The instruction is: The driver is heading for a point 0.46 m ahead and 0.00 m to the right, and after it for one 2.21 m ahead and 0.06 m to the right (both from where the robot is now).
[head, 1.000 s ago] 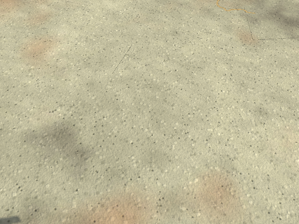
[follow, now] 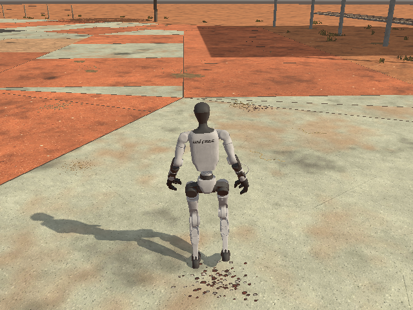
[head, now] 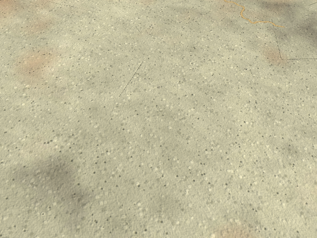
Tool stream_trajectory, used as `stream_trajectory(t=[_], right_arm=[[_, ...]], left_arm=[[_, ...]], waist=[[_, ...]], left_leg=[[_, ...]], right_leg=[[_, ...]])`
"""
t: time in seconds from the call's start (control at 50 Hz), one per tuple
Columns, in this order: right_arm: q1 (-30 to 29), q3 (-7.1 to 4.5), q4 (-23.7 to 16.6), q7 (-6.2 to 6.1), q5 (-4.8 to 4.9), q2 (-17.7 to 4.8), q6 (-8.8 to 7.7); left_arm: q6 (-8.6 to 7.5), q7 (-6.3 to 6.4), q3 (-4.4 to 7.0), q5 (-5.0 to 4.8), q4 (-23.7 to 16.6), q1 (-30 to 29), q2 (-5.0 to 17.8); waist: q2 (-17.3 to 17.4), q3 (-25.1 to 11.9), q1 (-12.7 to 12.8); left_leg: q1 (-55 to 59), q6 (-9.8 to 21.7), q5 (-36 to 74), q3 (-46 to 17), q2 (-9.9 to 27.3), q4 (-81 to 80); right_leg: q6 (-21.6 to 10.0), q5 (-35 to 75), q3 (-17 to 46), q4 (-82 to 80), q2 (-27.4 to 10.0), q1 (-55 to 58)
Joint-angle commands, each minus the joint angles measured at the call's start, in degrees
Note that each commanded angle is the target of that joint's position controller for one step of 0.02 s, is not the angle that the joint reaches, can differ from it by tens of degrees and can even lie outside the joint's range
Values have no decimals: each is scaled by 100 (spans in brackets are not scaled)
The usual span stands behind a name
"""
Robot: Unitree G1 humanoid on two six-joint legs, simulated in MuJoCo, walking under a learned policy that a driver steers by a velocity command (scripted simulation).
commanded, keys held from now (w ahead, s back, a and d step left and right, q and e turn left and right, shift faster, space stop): w+q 0.36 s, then w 0.12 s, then w+e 0.52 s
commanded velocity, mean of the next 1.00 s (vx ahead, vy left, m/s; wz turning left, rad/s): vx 0.48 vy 0.00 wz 0.14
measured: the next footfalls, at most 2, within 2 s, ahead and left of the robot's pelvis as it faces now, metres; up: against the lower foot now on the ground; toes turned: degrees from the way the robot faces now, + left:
right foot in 0.34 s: +0.39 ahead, -0.09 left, +0.00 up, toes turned +15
left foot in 0.78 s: +0.55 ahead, +0.23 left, +0.00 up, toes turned +11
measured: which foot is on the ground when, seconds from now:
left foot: down 0.00-0.34, up 0.36-0.76, down 0.78-1.00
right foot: up 0.00-0.32, down 0.34-0.78, up 0.80-1.00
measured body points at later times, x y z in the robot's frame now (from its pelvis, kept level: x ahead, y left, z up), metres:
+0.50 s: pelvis +0.28 -0.01 +0.00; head +0.32 +0.00 +0.45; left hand +0.33 +0.29 -0.11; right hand +0.46 -0.25 -0.11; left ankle +0.18 +0.10 -0.65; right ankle +0.35 -0.10 -0.74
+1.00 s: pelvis +0.53 +0.12 +0.00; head +0.55 +0.13 +0.45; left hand +0.62 +0.41 -0.11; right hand +0.64 -0.15 -0.10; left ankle +0.51 +0.22 -0.74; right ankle +0.57 -0.03 -0.66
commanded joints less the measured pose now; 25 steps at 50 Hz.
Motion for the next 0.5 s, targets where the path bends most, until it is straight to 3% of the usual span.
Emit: stream_trajectory(t=[0.02, 0.06, 0.12, 0.2, 0.28, 0.3, 0.32, 0.34, 0.36, 0.38, 0.4, 0.42, 0.44, 0.46, 0.5], right_arm=[[139, -194, -432, -88, -26, -921, -99], [215, -229, -447, -177, -11, -1015, -84], [362, -261, -393, -281, 11, -1055, -49], [687, -304, -242, -316, 76, -1056, -12], [570, -372, -231, -356, 67, -1073, 71], [487, -363, -280, -341, 38, -1035, 96], [345, -308, -375, -309, 0, -917, 115], [356, -169, -557, -284, -132, -560, 112], [1421, -4, -668, -244, 70, 31, 49], [1223, -112, -450, -258, 194, -663, 31], [494, -197, -531, -245, 187, -965, 26], [121, -183, -599, -261, 94, -911, 15], [-156, -189, -679, -244, 2, -837, -12], [-130, -181, -703, -205, 30, -719, -7], [-92, -106, -721, -170, 43, -445, 15]], left_arm=[[-221, -29, 114, 123, -619, -738, 559], [-175, -28, 62, 106, -663, -914, 377], [-157, -44, -46, 57, -805, -1454, 126], [-194, -110, -61, -8, -1008, -1977, 164], [-260, -89, 62, -11, -927, -1563, 464], [-275, -45, 151, -4, -803, -1062, 620], [-275, 4, 245, 22, -646, -275, 793], [-241, 69, 305, 121, -576, 730, 1119], [-192, 11, 342, 157, -389, 911, 1384], [-186, 1, 211, 53, -437, 770, 735], [-155, 35, 126, 20, -432, 469, 421], [-127, 34, 91, 64, -377, 234, 374], [-110, 31, 68, 105, -307, 116, 295], [-132, 42, 39, 167, -258, 59, 253], [-190, 37, 37, 91, -125, 89, 249]], waist=[[706, 104, -90], [612, 106, -91], [733, 265, -228], [797, 390, -386], [992, 218, -101], [1047, -129, 145], [988, -761, 568], [357, -1806, 895], [-1807, -2617, 261], [-1141, -2079, 461], [-607, -1153, 585], [-122, -665, 475], [-44, -332, 381], [-169, -231, 215], [-280, -156, 83]], left_leg=[[1452, 1093, 1152, -2137, 1428, -1656], [1266, 1031, 1864, -1694, 1220, -1684], [717, 816, 1915, -1280, 887, -1671], [629, 705, 1634, -1572, 1025, -1554], [1133, 528, 2587, -1887, 1229, -928], [1124, 431, 3447, -1811, 1069, -368], [767, 239, 3668, -1619, 732, 674], [-258, 61, 2199, -1399, 311, 2362], [-2312, -278, -1826, -1055, -462, 4278], [-2841, -308, -1498, -1216, -18, 4864], [-2957, -310, -959, -998, 188, 4804], [-2737, -309, -586, -819, 405, 4617], [-2582, -294, -407, -787, 528, 4351], [-2315, -265, -299, -807, 644, 4169], [-2156, -264, -369, -681, 705, 3668]], right_leg=[[89, 790, 302, -414, -243, -1882], [263, 1313, 198, -1062, -80, -1655], [371, 2219, 118, -2297, 184, -1053], [297, 2706, 258, -3040, 279, -632], [33, 2096, 343, -3239, 264, -90], [-106, 1963, 187, -3317, 367, 631], [-316, 2097, 248, -3316, 167, 1891], [-680, 1563, 1379, -3046, -900, 3711], [-1642, 378, 4371, -3747, -2307, 5392], [-1500, -723, 4590, -4205, -2129, 4909], [-1266, -536, 3476, -4314, -1845, 4017], [-1159, 250, 2780, -4391, -1612, 3174], [-1151, 894, 2316, -4505, -1411, 2540], [-1147, 1237, 1965, -4651, -1270, 2149], [-1292, 1568, 1661, -4911, -1193, 1839]])
Keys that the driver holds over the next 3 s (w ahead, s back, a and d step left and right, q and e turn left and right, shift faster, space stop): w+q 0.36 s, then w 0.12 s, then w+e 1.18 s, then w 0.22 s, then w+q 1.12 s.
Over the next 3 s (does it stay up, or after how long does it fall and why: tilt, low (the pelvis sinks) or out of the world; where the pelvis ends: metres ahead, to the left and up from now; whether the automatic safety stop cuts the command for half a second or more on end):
stays up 1.58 -0.04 0.01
